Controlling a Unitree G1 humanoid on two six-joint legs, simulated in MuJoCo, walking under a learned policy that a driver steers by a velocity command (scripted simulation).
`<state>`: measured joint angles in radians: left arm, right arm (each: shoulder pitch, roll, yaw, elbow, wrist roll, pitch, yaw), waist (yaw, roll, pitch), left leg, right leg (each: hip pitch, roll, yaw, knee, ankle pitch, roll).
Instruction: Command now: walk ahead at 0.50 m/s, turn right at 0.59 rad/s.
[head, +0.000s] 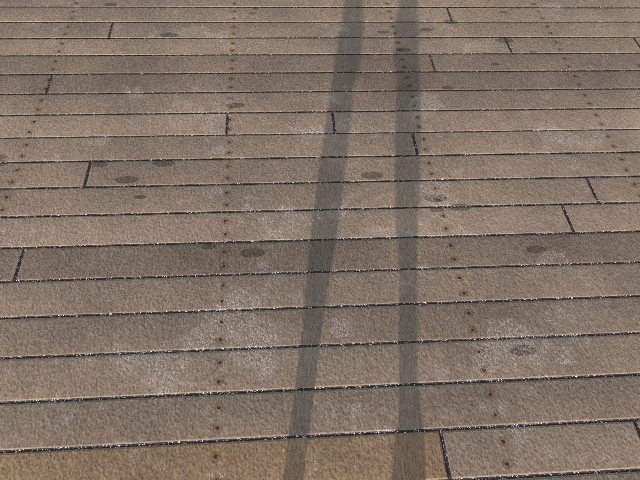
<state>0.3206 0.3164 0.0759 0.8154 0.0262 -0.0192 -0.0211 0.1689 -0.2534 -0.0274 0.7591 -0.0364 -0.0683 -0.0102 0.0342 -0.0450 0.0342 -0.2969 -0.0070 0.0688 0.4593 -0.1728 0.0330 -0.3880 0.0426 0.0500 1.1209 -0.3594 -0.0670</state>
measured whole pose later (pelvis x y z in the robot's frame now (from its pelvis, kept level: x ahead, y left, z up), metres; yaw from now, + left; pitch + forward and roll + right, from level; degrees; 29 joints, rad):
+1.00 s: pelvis +0.18 -0.01 +0.01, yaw +6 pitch +0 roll -2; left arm 0.18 0.28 0.07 0.81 0.03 0.05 0.02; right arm 0.28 -0.26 -0.07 0.81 -0.01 0.05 -0.01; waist 0.00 -0.03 0.04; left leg -0.21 -0.05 -0.03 0.45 -0.25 0.07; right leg -0.50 0.00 -0.01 1.00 -0.37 0.03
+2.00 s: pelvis +0.15 -0.04 +0.00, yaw +28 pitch -1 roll +0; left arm 0.24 0.26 0.03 0.88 0.01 0.05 0.02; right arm 0.14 -0.21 0.01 0.86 -0.02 0.01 -0.02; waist 0.02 -0.03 0.05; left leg -0.16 -0.06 -0.03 0.41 -0.23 0.05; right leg -0.21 -0.02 0.01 0.56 -0.35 0.01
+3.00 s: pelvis +0.18 -0.04 +0.00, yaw +27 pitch +0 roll +0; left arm 0.37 0.19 0.04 1.13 0.02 0.01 0.03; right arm 0.31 -0.18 0.00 1.12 -0.03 -0.01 -0.01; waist 0.02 -0.02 -0.02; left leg -0.27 0.00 0.04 0.67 -0.44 0.06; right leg -0.13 0.03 0.00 0.42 -0.29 -0.05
